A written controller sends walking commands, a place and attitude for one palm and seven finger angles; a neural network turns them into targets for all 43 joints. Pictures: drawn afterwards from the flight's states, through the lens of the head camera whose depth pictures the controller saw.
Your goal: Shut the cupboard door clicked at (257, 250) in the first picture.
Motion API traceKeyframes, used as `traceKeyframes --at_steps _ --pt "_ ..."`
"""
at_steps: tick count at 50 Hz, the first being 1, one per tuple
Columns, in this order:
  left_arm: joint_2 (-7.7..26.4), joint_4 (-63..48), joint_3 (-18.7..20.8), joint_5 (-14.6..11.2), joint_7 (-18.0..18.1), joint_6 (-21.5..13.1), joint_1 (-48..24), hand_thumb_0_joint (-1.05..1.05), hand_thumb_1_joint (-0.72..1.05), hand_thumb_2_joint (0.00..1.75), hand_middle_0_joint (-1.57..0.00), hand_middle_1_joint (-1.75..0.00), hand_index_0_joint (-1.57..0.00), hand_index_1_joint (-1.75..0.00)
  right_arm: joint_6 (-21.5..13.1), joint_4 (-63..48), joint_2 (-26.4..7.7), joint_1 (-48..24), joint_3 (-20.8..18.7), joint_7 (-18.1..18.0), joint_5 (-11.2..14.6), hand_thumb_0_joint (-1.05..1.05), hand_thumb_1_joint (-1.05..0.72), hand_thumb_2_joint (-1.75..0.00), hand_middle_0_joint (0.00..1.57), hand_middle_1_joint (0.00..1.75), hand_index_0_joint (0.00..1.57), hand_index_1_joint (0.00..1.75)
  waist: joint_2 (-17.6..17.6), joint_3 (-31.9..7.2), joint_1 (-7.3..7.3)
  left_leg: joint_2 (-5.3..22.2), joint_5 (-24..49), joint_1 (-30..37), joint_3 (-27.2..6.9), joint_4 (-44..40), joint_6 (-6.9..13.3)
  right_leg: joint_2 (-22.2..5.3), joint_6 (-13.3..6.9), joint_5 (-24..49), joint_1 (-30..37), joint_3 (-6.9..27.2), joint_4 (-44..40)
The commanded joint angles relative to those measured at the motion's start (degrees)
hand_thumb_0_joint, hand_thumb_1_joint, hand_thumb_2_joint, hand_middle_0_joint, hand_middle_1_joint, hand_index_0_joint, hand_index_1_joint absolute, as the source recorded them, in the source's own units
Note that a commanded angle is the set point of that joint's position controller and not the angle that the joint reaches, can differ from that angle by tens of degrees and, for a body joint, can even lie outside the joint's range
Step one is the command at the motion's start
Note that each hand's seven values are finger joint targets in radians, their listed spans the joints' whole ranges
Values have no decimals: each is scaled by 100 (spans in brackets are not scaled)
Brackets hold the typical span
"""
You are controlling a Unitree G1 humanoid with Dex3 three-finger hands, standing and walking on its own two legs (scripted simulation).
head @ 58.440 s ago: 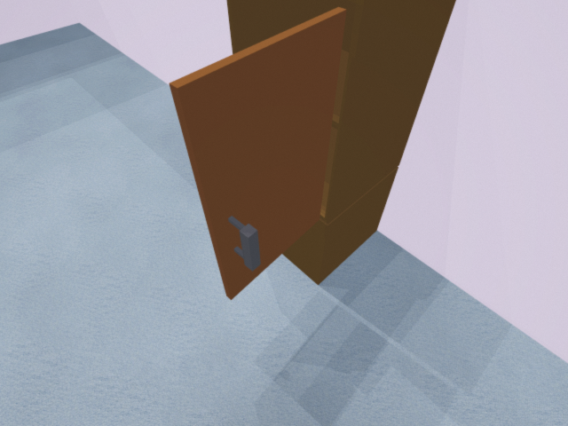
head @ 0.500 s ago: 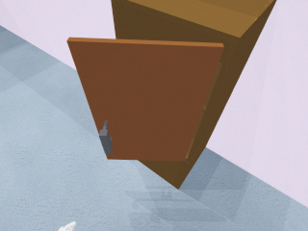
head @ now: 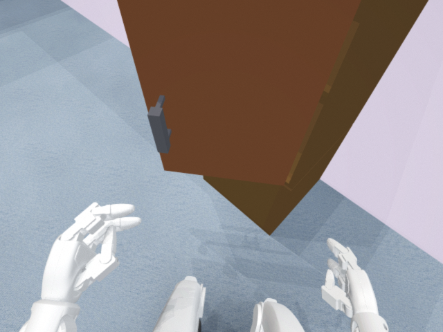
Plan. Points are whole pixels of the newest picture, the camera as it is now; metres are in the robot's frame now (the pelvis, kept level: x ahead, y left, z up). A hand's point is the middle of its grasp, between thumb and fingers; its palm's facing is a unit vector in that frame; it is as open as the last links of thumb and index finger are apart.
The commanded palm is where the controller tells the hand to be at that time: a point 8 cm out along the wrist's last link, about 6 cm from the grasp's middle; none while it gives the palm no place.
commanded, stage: raise the hand and make a fist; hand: left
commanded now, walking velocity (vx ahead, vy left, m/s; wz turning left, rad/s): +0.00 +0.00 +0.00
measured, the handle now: (162, 124) +0.52 +0.20 +0.02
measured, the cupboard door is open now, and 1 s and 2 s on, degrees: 36 36 36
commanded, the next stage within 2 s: bring the fist close to the handle in 1.32 s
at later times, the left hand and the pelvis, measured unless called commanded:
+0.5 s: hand (108, 240) +0.24 +0.21 +0.05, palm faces -0.01 -1.00 -0.02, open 3.3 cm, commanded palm +0.22 +0.27 +0.05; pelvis +0.02 +0.04 +0.01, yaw -2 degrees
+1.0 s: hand (101, 236) +0.24 +0.23 +0.05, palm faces -0.02 -1.00 -0.03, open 3.1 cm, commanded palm +0.22 +0.28 +0.05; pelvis +0.02 +0.04 +0.01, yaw -2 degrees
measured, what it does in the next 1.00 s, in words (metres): stands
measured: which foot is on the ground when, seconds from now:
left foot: down 0.00-1.00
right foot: down 0.00-1.00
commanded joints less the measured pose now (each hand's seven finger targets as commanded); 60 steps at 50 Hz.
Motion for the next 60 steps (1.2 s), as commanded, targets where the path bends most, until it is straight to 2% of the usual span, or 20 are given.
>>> traceKeyframes --at_steps 1,3,6,8,11,13,17,22,24,26,32,34,36,38,42,44,49,54,57,60 --pt "719 -718 346 -166 -298 495 -426 0 90 90 -75 -90 -75 -90 -198 -790 -748 74 -386 -161 147 0 -90 -90 20 30 20 30 -139 -1177 -358 -132 288 705 101 -823 238 -215 475 -327 969 1759 -2318" --pt "858 -717 721 -204 -144 735 -194 0 90 90 -79 -94 -79 -94 -115 -817 -652 -6 -385 -160 146 0 -90 -90 20 30 20 30 -129 -1353 -149 -138 559 751 88 -910 224 -219 502 136 1279 1724 -2223" --pt "711 -1141 829 -220 157 597 -121 0 90 90 -84 -100 -84 -100 -60 -812 -534 13 -408 -117 89 0 -90 -90 20 30 20 30 -165 -1633 -107 -111 959 976 55 -1012 184 -258 566 1144 1493 1563 -1980" --pt "657 -1020 813 -152 290 414 -46 0 90 90 -88 -104 -88 -104 -23 -751 -521 23 -409 -98 41 0 -90 -90 20 30 20 30 -281 -1507 -141 -101 1102 943 22 -1039 186 -184 534 1481 1394 1383 -1776" --pt "427 -878 536 -119 248 85 65 0 90 90 -93 -110 -93 -110 -7 -698 -601 95 -453 -61 1 0 -90 -90 20 30 20 30 -260 -1372 -254 -96 1057 1052 -9 -1097 167 -126 483 1436 1007 1156 -1596" --pt "436 -1017 385 -93 184 -54 57 0 90 90 -97 -114 -97 -114 -12 -733 -684 138 -468 -50 -9 0 -90 -90 20 30 20 30 -16 -1454 -254 -103 1163 1283 -26 -1165 202 -40 375 1389 814 957 -1440" --pt "442 -1060 353 -125 140 -97 140 0 90 90 -104 -122 -104 -122 35 -808 -758 184 -504 -56 -3 0 -90 -90 20 30 20 30 -33 -1492 -252 -111 1027 1450 -78 -1303 185 12 331 1158 607 773 -1381" --pt "454 -1432 346 -54 310 -101 199 0 90 90 -113 -132 -113 -132 152 -907 -791 203 -506 -39 -17 0 -90 -90 20 30 20 30 330 -1636 -212 -59 1148 1875 -222 -1480 120 74 273 1216 382 548 -1197" --pt "422 -1563 247 21 381 -74 142 0 90 90 -117 -136 -117 -136 203 -942 -794 205 -487 -19 -31 0 -90 -90 20 30 20 30 517 -1624 -239 -28 1114 2039 -344 -1577 71 85 263 1152 221 476 -1133" --pt "371 -1507 173 78 411 -22 167 0 90 90 -121 -140 -121 -140 256 -986 -812 217 -478 -7 -32 0 -90 -90 20 30 20 30 420 -1505 -293 1 919 2056 -428 -1644 47 98 272 1054 115 437 -1140" --pt "425 -1349 176 115 333 208 1 0 90 90 -130 -150 -130 -150 385 -1111 -838 247 -415 -5 -22 0 -90 -90 20 30 20 30 322 -1359 -342 -19 480 1912 -505 -1727 33 121 274 879 108 427 -1219" --pt "501 -1380 240 101 318 228 -93 0 90 90 -130 -150 -130 -150 397 -1135 -843 244 -382 -14 -29 0 -90 -90 20 30 20 30 478 -1344 -322 -33 432 1911 -512 -1748 25 120 257 862 115 432 -1219" --pt "531 -1359 288 69 286 234 -136 0 90 90 -130 -150 -130 -150 395 -1140 -838 250 -364 -17 -34 0 -90 -90 20 30 20 30 350 -1377 -329 -36 389 1868 -510 -1719 35 131 257 840 159 440 -1240" --pt "604 -1404 365 38 264 216 -175 0 90 90 -130 -150 -130 -150 375 -1138 -840 259 -356 -20 -38 0 -90 -90 20 30 20 30 494 -1453 -285 -51 540 1871 -505 -1684 32 146 235 921 212 464 -1212" --pt "563 -1304 326 -13 191 224 -166 0 90 90 -130 -150 -130 -150 355 -1119 -848 241 -342 -11 -23 0 -90 -90 20 30 20 30 392 -1357 -340 -57 365 1743 -440 -1637 55 137 253 801 194 490 -1297" --pt "617 -1275 405 -39 162 237 -147 0 90 90 -130 -150 -130 -150 336 -1107 -842 244 -343 -11 -15 0 -90 -90 20 30 20 30 456 -1439 -285 -79 503 1714 -397 -1600 64 130 239 867 294 510 -1277" --pt "608 -1181 427 -116 113 276 -88 0 90 90 -130 -150 -130 -150 323 -1103 -842 253 -358 -23 7 0 -90 -90 20 30 20 30 241 -1410 -302 -107 616 1495 -262 -1456 115 127 256 869 455 602 -1365" --pt "692 -1374 505 -118 179 181 -77 0 90 90 -130 -150 -130 -150 293 -1073 -827 259 -382 -26 -2 0 -90 -90 20 30 20 30 352 -1583 -259 -115 783 1488 -184 -1357 132 106 253 947 546 672 -1339" --pt "689 -1359 492 -97 238 149 -31 0 90 90 -130 -150 -130 -150 312 -1045 -822 259 -384 -7 -2 0 -90 -90 20 30 20 30 426 -1512 -271 -106 737 1530 -206 -1396 117 113 251 919 451 650 -1327" --pt "631 -1240 462 -95 253 187 -3 0 90 90 -130 -150 -130 -150 341 -1053 -812 244 -390 -9 5 0 -90 -90 20 30 20 30 225 -1430 -298 -118 721 1397 -158 -1345 139 108 273 899 526 700 -1384"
